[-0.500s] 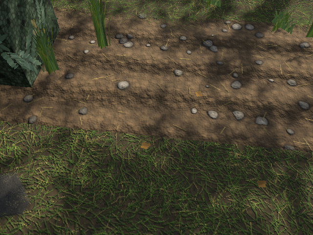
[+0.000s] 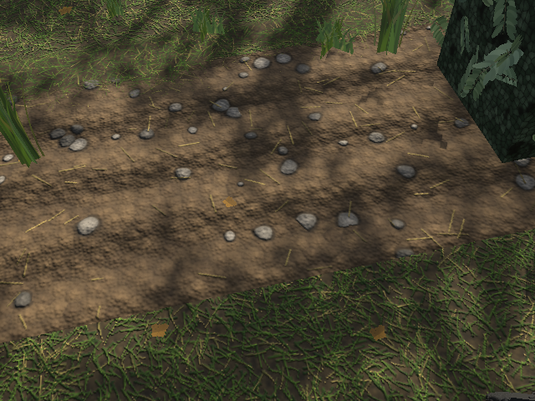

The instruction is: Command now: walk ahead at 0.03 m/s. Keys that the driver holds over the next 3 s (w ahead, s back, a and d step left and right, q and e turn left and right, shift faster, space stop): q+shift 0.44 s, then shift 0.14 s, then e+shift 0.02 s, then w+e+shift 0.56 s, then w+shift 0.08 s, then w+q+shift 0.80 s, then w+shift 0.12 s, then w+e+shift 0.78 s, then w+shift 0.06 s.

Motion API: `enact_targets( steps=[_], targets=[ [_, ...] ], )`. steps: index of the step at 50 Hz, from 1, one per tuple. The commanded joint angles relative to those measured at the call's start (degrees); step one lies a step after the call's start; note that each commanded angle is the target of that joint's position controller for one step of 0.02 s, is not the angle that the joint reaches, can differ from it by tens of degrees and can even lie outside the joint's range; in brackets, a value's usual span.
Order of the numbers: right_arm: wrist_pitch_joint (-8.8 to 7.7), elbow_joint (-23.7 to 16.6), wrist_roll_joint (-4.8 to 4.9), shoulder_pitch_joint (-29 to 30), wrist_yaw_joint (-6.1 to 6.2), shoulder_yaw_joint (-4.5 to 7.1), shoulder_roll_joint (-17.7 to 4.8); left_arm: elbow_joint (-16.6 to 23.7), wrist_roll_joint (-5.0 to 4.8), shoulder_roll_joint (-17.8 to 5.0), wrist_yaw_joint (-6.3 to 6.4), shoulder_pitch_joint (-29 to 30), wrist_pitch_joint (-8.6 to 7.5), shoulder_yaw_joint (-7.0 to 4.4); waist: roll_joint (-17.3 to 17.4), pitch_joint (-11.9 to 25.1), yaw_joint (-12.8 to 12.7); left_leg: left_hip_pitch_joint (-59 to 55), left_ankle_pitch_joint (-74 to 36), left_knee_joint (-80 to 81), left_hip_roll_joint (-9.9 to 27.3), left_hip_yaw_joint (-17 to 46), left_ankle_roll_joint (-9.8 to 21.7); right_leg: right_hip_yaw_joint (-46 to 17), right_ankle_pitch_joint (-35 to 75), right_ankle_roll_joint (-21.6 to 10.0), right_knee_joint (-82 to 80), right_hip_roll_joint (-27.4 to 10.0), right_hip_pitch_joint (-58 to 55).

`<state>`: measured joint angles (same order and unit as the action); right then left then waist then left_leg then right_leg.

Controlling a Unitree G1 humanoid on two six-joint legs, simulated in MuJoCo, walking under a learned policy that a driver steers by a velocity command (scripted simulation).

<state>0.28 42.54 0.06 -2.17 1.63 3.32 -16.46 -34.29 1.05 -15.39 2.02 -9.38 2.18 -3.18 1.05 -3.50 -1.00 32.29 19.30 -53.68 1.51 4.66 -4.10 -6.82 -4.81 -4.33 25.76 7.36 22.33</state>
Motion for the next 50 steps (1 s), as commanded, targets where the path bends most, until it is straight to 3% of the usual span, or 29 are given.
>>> enact_targets(
  steps=[1,4,6,8,9,10,11,12,14,16,20,24,27,28,29,30,31,32,33,34,38,41,43,44,45,46,47,48,50],
  targets=[
    [0.23,-1.13,0.04,-4.24,-0.07,-0.01,-2.09,2.54,1.33,-2.78,-0.44,0.49,-0.99,0.05,-6.85,12.39,0.15,-11.84,-2.46,4.74,2.75,-1.47,-0.13,-9.06,-1.53,-7.81,-7.42,-15.67,-4.55],
    [-0.18,-2.86,0.87,-2.49,-0.54,0.94,-6.26,1.04,1.25,-7.8,-0.84,0.5,-0.97,-1.33,-8.91,7.17,-1.37,-10.21,0.93,8.54,1.29,-4.06,1.35,-10.16,-5.93,-8.86,-7.28,-17.95,-6.08],
    [-0.53,-3.08,1.25,-4.12,-1.12,1.23,-6.9,0.74,0.46,-8.57,-0.26,1.37,-0.52,-1.66,-8.34,6.88,-0.5,-10.23,0.76,13.24,0.45,-5.24,2.72,-10.16,-1.07,-8.46,-4.77,-19.18,-9.47],
    [-0.69,-2.55,0.81,-7.07,-1.83,1.35,-6.83,0.2,-0.86,-8.11,0.31,1.35,-0.26,-1.88,-6.87,6.84,0.93,-12.73,-7.61,22.94,-0.07,-4.94,5.08,-7.27,3.24,-5.34,-0.66,-17.79,-11.31],
    [-0.67,-2.75,0.24,-8.21,-1.93,1.91,-9.16,0.56,-1.0,-7.19,0.65,1.25,-0.45,-1.98,-2.26,6.74,0.45,-14.45,-17.8,27.15,3.43,2.02,7.85,-3.48,0.39,-1.91,5.51,-14.12,-9.36],
    [-0.77,-3.14,0.62,-8.48,-1.58,3.28,-13.73,2.27,0.42,-5.72,0.81,1.82,-0.71,-1.94,8.81,5.05,-1.62,-16.03,-28.32,30.21,11.05,15.02,13.35,5.02,-6.32,2.7,14.96,-5.15,-2.54],
    [-0.82,-3.71,-0.12,-10.12,-1.25,4.01,-15.21,4.11,0.61,-5.85,0.89,8.52,-1.31,-1.94,15.25,2.52,2.78,-19.16,-30.19,35.58,16.57,27.24,20.39,6.81,-19.48,5.3,21.81,1.06,7.93],
    [-1.4,-3.5,-1.54,-13.54,-0.95,3.69,-13.32,4.75,0.28,-6.17,0.8,11.34,-1.62,-2.32,12.8,4.54,5.15,-23.17,-31.52,36.72,18.11,30.27,22.75,1.89,-29.57,5.91,34.01,0.46,13.04],
    [-1.73,-4.72,0.09,-9.82,-0.24,3.78,-11.88,2.65,-0.58,-4.71,0.35,7.74,-1.13,-2.45,5.63,6.57,1.76,-25.96,-32.77,32.78,12.72,22.43,18.04,-0.78,-25.3,6.69,40.36,-1.83,14.66],
    [-0.67,-5.96,1.82,-7.81,0.56,3.63,-10.28,2.68,-0.66,-3.86,0.38,8.58,-1.31,-2.32,4.54,8.55,1.29,-27.51,-32.23,31.48,9.51,19.58,15.55,-0.5,-20.95,7.74,36.01,-2.76,13.62],
    [1.55,-6.9,1.53,-9.77,1.41,4.53,-10.81,2.91,-1.68,-2.02,-0.6,10.54,-2.65,-1.78,7.5,10.98,2.42,-29.83,-30.71,29.92,6.46,21.24,14.54,0.6,-17.36,8.89,20.69,-1.23,9.09],
    [2.29,-8.49,1.33,-8.3,0.91,4.89,-11.38,0.79,-2.19,-4.45,-1.63,6.54,-3.24,-2.41,10.76,12.32,2.29,-26.75,-29.37,29.83,6.39,24.87,14.49,1.07,-15.82,8.39,10.23,-1.37,-0.06],
    [2.54,-8.81,2.18,-6.66,0.72,4.11,-10.18,-0.9,-1.85,-5.01,-2.12,2.85,-3.57,-2.88,10.58,11.38,0.7,-23.18,-23.35,27.51,4.04,24.74,12.44,2.93,-6.22,6.43,-4.11,-3.13,-8.8],
    [2.56,-8.82,1.77,-7.68,0.83,3.57,-8.85,-1.19,-1.48,-5.97,-1.99,2.5,-3.51,-3.25,8.66,11.16,1.33,-19.21,-15.17,25.51,1.83,23.32,10.59,0.68,-2.63,4.87,-6.47,-6.77,-13.64],
    [2.43,-8.69,0.48,-10.57,0.57,2.62,-6.15,-0.07,-0.37,-9.11,-1.77,3.14,-3.29,-3.6,-2.8,11.74,3.41,-12.65,1.72,15.32,-3.77,16.8,7.79,-10.15,3.89,0.51,-7.71,-17.49,-18.45],
    [1.58,-10.16,0.57,-9.5,0.72,2.91,-7.37,-0.07,2.21,-11.82,-2.15,3.31,-3.44,-3.76,-15.27,7.51,3.9,-3.36,17.92,6.14,-10.57,9.41,4.65,-23.82,13.74,-9.24,-9.63,-26.68,-14.99],
    [0.76,-8.95,-0.78,-10.94,0.77,3.15,-9.28,-0.04,1.92,-7.54,-2.24,4.03,-4.35,-2.52,-10.8,8.47,4.0,-3.85,15.1,-1.85,-5.57,10.5,2.65,-27.47,-2.62,-12.52,-12.14,-28.55,-12.3],
    [0.43,-8.02,-0.63,-10.05,0.36,3.0,-9.7,-0.87,0.37,-5.98,-2.38,3.23,-4.7,-1.87,-8.34,7.23,3.34,-1.89,10.03,-3.15,-3.89,7.88,2.04,-24.72,-24.31,-10.21,-14.47,-24.32,-13.04],
    [0.07,-7.89,-0.79,-8.99,-0.14,3.12,-9.86,-1.91,-1.52,-8.64,-2.3,1.23,-4.47,-2.43,-10.16,4.14,2.66,2.7,7.38,-4.17,-2.75,2.86,1.21,-24.44,-33.48,-8.63,-16.27,-21.68,-14.26],
    [-0.74,-8.4,-0.59,-6.2,-0.4,3.04,-9.84,-2.75,-2.53,-9.59,-1.87,-1.03,-4.18,-2.5,-10.5,1.56,0.77,6.02,4.43,-4.7,-1.47,1.99,0.82,-26.0,-34.74,-8.67,-17.34,-21.29,-15.09],
    [-5.55,-10.51,-0.01,1.8,-1.65,1.01,-4.03,-3.65,-2.59,-9.72,-0.62,-8.2,-4.42,-2.56,-9.29,1.38,-2.37,-2.12,0.1,12.76,-3.44,-1.93,1.17,-19.4,-23.07,-7.13,-16.9,-15.21,-13.63],
    [-7.33,-9.86,1.39,0.04,-2.13,1.4,-3.83,-2.29,-3.25,-10.71,-0.64,-6.94,-4.12,-2.85,-12.73,2.26,0.28,-15.48,0.87,25.05,-6.21,-2.92,1.39,-19.61,-22.27,-7.34,-14.64,-12.9,-6.99],
    [-7.64,-8.5,2.35,-3.56,-1.91,2.21,-4.93,-0.92,-3.71,-9.35,-0.72,-5.09,-3.54,-2.43,-9.88,2.62,2.95,-26.17,-9.67,34.9,-4.6,-3.06,2.64,-19.87,-21.83,-5.42,-11.03,-11.32,-0.85],
    [-7.61,-7.29,2.58,-7.97,-1.4,2.88,-6.4,0.03,-3.67,-7.64,-0.91,-3.84,-3.71,-1.97,-8.34,4.37,4.84,-36.03,-10.68,34.71,-1.46,-2.29,3.39,-18.44,-22.27,-3.3,-6.72,-9.92,6.31],
    [-7.43,-5.72,2.47,-17.02,-0.69,3.55,-8.41,1.17,-3.5,-3.99,-1.23,-2.36,-4.2,-0.86,-4.65,8.96,8.81,-50.08,-6.69,33.69,6.31,3.72,5.43,-14.0,-26.37,0.23,5.23,-7.25,17.18],
    [-6.85,-5.45,0.3,-21.04,-0.69,4.1,-12.66,3.96,-4.3,0.52,-1.52,-3.47,-5.25,0.65,7.75,13.29,8.77,-56.22,10.24,36.56,20.09,21.72,10.95,-5.58,-26.51,2.45,21.71,-3.8,28.33],
    [-6.79,-5.07,-0.77,-18.35,-1.15,4.59,-13.07,5.75,-5.16,-2.52,-1.49,-2.45,-5.99,0.41,11.09,9.27,7.14,-49.46,21.04,39.59,26.05,30.53,15.01,-2.76,-23.42,3.18,31.98,-10.5,35.66],
    [-6.88,-5.74,-0.38,-16.27,-1.17,3.51,-9.33,4.92,-4.77,-5.26,-1.71,-1.93,-5.78,-0.24,9.31,5.63,6.87,-46.57,21.73,40.4,23.14,27.05,14.3,-1.14,-19.76,3.45,38.05,-12.39,37.97],
    [-6.59,-5.28,-0.4,-15.14,-1.15,2.26,-6.18,3.11,-3.38,-5.51,-2.35,-4.11,-5.01,-0.75,6.89,2.97,5.04,-42.22,12.68,41.22,18.22,16.56,11.9,0.6,-13.95,3.65,45.58,-13.9,38.37]
  ],
)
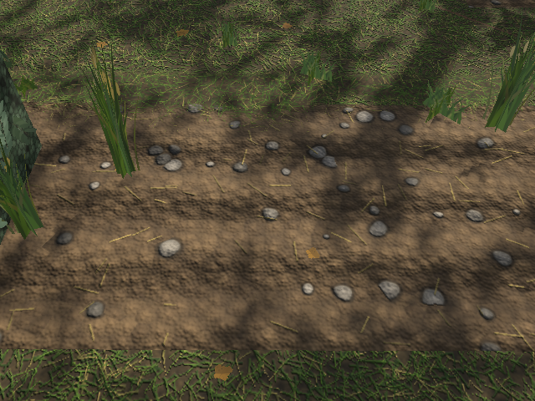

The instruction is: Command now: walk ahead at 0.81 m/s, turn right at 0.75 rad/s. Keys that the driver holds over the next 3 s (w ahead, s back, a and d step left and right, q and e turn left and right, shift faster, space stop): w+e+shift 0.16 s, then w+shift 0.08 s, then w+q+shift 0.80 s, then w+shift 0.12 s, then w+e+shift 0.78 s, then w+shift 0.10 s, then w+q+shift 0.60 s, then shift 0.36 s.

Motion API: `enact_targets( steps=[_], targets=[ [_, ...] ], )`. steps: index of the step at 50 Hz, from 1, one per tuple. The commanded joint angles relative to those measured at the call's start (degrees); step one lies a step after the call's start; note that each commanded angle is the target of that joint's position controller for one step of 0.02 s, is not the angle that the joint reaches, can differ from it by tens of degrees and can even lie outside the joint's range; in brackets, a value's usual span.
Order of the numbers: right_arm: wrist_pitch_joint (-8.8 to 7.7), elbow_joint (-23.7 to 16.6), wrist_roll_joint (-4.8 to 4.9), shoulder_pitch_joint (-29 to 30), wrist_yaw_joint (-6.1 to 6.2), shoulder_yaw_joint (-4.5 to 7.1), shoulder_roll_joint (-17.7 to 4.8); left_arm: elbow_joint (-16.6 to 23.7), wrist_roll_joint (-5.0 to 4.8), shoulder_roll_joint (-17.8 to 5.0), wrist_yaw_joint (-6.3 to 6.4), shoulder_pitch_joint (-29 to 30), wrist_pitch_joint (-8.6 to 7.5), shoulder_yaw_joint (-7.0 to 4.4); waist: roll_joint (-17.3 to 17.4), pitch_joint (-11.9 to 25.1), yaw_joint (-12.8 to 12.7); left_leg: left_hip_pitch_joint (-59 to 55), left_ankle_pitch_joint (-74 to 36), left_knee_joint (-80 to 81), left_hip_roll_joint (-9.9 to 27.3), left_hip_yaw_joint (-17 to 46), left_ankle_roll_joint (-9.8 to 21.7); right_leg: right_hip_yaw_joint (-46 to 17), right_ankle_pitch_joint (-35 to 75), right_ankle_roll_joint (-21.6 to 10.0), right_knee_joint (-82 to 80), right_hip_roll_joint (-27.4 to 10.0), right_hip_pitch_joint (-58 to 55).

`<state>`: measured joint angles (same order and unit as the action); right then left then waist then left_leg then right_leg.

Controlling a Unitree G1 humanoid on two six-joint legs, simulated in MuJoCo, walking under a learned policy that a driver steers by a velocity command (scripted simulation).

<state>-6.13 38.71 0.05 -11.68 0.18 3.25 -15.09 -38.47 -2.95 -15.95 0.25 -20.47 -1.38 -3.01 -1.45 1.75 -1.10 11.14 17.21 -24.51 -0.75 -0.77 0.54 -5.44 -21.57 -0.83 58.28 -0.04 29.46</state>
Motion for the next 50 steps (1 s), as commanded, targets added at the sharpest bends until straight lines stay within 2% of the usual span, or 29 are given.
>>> enact_targets(
  steps=[1,7,11,13,15,16,17,18,19,20,21,22,23,24,25,27,31,35,38,40,41,42,43,44,45,46,47,48,50],
  targets=[
    [-0.06,-0.96,-0.55,-5.42,0.3,2.04,-7.17,7.37,0.59,-4.4,-1.06,7.46,-1.13,-0.84,8.68,-4.56,4.61,-17.68,10.03,13.26,19.06,17.55,6.76,-0.54,5.45,0.19,14.83,-7.62,30.85],
    [-0.54,2.05,-1.58,-5.51,0.4,1.44,-6.81,8.5,0.57,-3.24,-1.8,12.49,-0.09,-0.32,6.51,-11.13,3.07,-7.04,-6.81,18.2,14.11,-2.31,5.47,1.82,19.69,1.98,12.48,-7.7,26.36],
    [-0.42,5.24,-0.74,-11.28,0.08,1.5,-8.42,10.4,0.6,-0.43,-3.76,21.09,-1.03,1.25,2.47,-14.73,5.68,-8.63,-13.99,22.04,15.41,-7.81,5.42,6.55,23.55,-2.2,-5.09,-6.37,19.21],
    [0.37,6.48,0.16,-12.34,-0.09,1.78,-11.0,11.52,0.44,-0.79,-4.66,23.58,-1.76,1.31,3.04,-15.16,4.45,-12.19,-33.32,20.4,16.75,-9.88,6.28,10.24,18.59,-4.92,-12.73,-3.07,13.64],
    [1.23,8.11,0.63,-13.87,0.23,2.15,-14.95,12.8,0.52,-3.64,-4.63,22.51,-1.71,-0.01,8.48,-10.51,0.08,-18.28,-67.96,11.46,19.6,-9.35,7.77,13.33,9.5,-7.33,-15.67,2.0,5.66],
    [1.71,9.15,0.44,-14.12,0.39,2.14,-16.3,11.92,0.5,-7.23,-4.25,15.27,-1.36,-1.65,10.97,-5.14,-5.16,-18.38,-77.92,2.12,20.68,-8.24,7.95,12.54,7.05,-8.97,-17.47,3.5,-4.86],
    [2.09,9.78,0.69,-12.14,0.57,1.78,-16.53,7.97,0.44,-10.7,-3.28,0.62,-0.84,-3.67,10.91,2.25,-13.52,-11.42,-78.99,-12.05,19.19,-8.48,7.24,11.64,12.06,-10.99,-22.69,3.85,-24.82],
    [1.3,8.53,0.38,-12.45,0.6,0.18,-12.24,4.11,0.83,-14.23,-1.85,-10.51,-0.04,-4.91,6.78,10.4,-16.44,7.6,-47.48,-31.54,14.65,-4.91,5.64,-0.36,8.49,-10.78,-18.25,-4.45,-50.29],
    [-0.26,6.34,1.94,-21.66,-0.58,-2.56,-1.9,4.04,2.88,-18.76,-1.66,-8.97,-1.37,-4.8,-11.35,22.96,-6.54,24.55,10.26,-53.93,2.78,3.58,3.81,-32.51,-19.55,-16.63,-28.72,-21.56,-63.33],
    [-1.77,5.82,4.25,-11.75,-0.44,-0.64,-9.93,4.04,3.52,-11.87,-1.97,-10.99,-2.47,-3.45,-4.62,23.56,-11.99,25.15,9.43,-57.47,2.73,12.13,5.07,-37.64,-25.27,-12.49,-38.85,-20.87,-56.23],
    [-1.82,2.4,5.92,-4.8,-0.11,0.13,-9.98,2.26,3.81,-10.03,-2.11,-7.89,-3.32,-2.68,-5.0,9.44,-10.33,31.6,5.35,-58.58,3.72,10.26,4.37,-30.37,-18.31,-10.42,-41.82,-20.23,-46.91],
    [-1.61,1.81,4.85,-3.94,0.29,-0.5,-7.62,1.42,3.37,-9.16,-2.12,-4.26,-3.83,-2.5,-0.8,2.73,-6.92,31.85,1.56,-56.11,6.66,9.57,4.02,-23.6,-10.45,-9.82,-42.71,-19.43,-37.74],
    [-0.74,2.78,3.2,-5.01,0.33,-0.22,-6.6,0.91,3.78,-6.51,-2.14,-0.45,-4.25,-1.98,-0.43,-1.11,-3.65,29.25,-2.71,-53.82,9.08,9.03,3.66,-16.02,-5.36,-8.52,-43.25,-17.04,-29.87],
    [0.71,4.2,3.34,-9.94,0.02,-0.05,-5.48,0.78,4.55,-4.09,-2.12,2.03,-4.86,-1.48,-3.55,-1.03,-0.16,24.57,-6.17,-53.54,11.07,9.78,3.23,-10.9,-1.87,-8.0,-44.16,-16.22,-24.34],
    [2.17,5.3,3.59,-11.84,-0.2,0.0,-4.33,0.09,4.15,-2.09,-2.32,3.63,-5.32,-1.3,-3.81,-1.79,1.16,22.97,-7.15,-53.34,12.09,9.09,2.81,-6.85,1.09,-7.48,-46.03,-15.21,-21.64],
    [4.4,5.66,3.53,-11.08,-0.38,0.17,-3.08,-1.46,3.08,-1.47,-2.34,5.85,-5.88,-1.35,-2.9,-5.85,2.79,25.27,-7.23,-52.56,13.08,8.26,2.19,1.49,7.57,-5.71,-49.13,-14.33,-18.01],
    [4.69,2.83,2.96,-3.43,-0.56,-0.04,-2.9,-2.57,4.33,-1.88,-1.19,6.81,-6.35,-1.44,-2.58,-12.28,2.59,30.22,-19.06,-42.54,10.47,5.52,1.68,15.06,20.42,-2.96,-52.68,-8.59,-15.62],
    [3.17,-0.02,2.24,3.56,-2.91,-0.42,-3.35,-3.55,3.9,-6.07,0.66,3.87,-6.0,-2.05,2.22,-13.45,0.73,31.22,-27.2,-27.0,7.38,-1.91,3.53,20.86,34.95,-1.16,-53.13,-9.97,-24.88],
    [2.81,-1.77,3.21,2.48,-4.48,0.82,-6.04,-3.58,4.11,-11.27,2.24,3.32,-4.19,-2.99,-1.25,-7.46,3.53,20.83,-25.19,-20.45,0.73,-10.55,5.97,22.84,72.02,1.24,-42.86,-11.04,-33.57],
    [4.91,0.16,3.85,-11.28,-3.79,3.22,-10.95,-2.01,2.61,-15.41,2.38,8.03,-2.67,-4.22,-7.26,-0.3,12.34,5.38,-15.78,-23.42,-2.33,-10.9,8.3,21.72,92.32,-0.04,-26.35,-13.66,-33.99],
    [6.41,3.83,3.24,-25.69,-2.97,5.56,-15.73,-0.51,2.23,-14.85,1.59,12.72,-2.77,-4.07,-6.49,5.17,19.29,-11.09,-12.8,-22.93,-2.06,-6.95,10.88,19.24,89.15,-1.48,-10.19,-13.38,-27.14],
    [7.23,6.82,3.37,-33.51,-1.73,5.99,-15.74,-0.39,1.12,-9.66,0.09,17.29,-3.75,-2.69,2.55,3.6,23.01,-21.27,-16.91,-13.95,0.29,-1.19,13.63,19.46,48.43,-0.51,16.18,-4.5,-16.2],
    [6.3,7.77,0.9,-28.21,-2.44,4.04,-13.22,3.09,2.77,3.75,-1.37,14.55,-6.24,0.87,25.45,-3.22,11.72,-23.6,-21.39,-14.19,-0.66,11.69,16.8,10.84,-12.05,0.58,39.19,7.47,5.6],
    [3.77,2.63,-0.98,-18.76,-2.79,2.25,-10.06,6.99,1.18,4.06,-2.01,6.48,-8.44,2.22,26.53,7.98,3.0,-27.73,6.87,0.15,10.34,44.04,27.31,-1.89,-13.04,-1.51,44.29,8.15,18.09],
    [2.57,0.19,-0.29,-16.97,-3.27,2.23,-7.41,7.44,0.55,-3.42,-2.2,11.67,-9.67,1.16,12.0,5.26,5.39,-23.06,19.92,10.78,12.95,51.0,24.74,-4.09,-7.45,-4.69,38.74,5.08,18.31],
    [1.28,-0.24,0.09,-14.73,-3.65,2.36,-7.78,8.28,0.22,-5.0,-1.87,14.44,-9.75,0.42,-0.7,0.04,2.39,-14.41,24.7,13.82,13.27,51.24,21.97,-3.89,-1.8,-5.39,30.3,2.72,16.99],
    [0.35,-1.18,0.49,-10.75,-3.84,2.36,-8.31,7.43,1.57,-4.13,-1.24,14.17,-8.98,0.53,-7.92,-2.99,-0.67,-5.69,21.93,12.89,11.74,48.27,20.32,-4.41,1.69,-4.34,24.33,0.3,12.73],
    [-0.05,-2.11,0.47,-7.6,-3.27,2.64,-9.71,7.16,2.68,-3.85,-0.79,13.3,-8.17,0.42,-7.41,-4.44,-2.29,0.88,16.64,12.04,9.14,44.42,20.39,-5.15,3.51,-2.43,20.72,-0.83,9.47],
    [-0.12,-2.71,0.67,-6.12,-1.98,2.05,-8.14,6.55,3.07,-5.52,0.25,12.73,-6.53,-0.28,-5.19,-5.78,-2.75,6.81,8.16,12.93,5.04,35.54,19.63,-4.69,4.96,0.79,12.79,-3.04,5.96]
  ],
)
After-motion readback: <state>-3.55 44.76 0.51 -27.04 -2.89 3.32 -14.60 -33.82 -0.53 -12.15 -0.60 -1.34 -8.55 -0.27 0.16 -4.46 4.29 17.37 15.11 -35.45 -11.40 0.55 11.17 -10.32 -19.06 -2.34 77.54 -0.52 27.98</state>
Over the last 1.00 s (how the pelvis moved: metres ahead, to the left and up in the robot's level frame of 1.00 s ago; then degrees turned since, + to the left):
0.08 0.09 0.00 12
